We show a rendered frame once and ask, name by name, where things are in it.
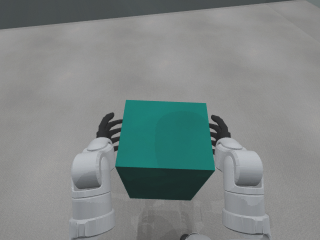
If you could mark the robot right hand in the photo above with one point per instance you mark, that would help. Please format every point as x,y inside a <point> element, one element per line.
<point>221,129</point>

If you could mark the robot right forearm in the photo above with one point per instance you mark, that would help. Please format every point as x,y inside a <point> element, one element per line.
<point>243,184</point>

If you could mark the robot left forearm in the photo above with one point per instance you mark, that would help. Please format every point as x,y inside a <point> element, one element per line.
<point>92,212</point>

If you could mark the carton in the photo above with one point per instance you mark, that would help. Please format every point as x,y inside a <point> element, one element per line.
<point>165,149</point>

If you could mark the robot left hand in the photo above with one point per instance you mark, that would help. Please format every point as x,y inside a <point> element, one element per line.
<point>105,126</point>

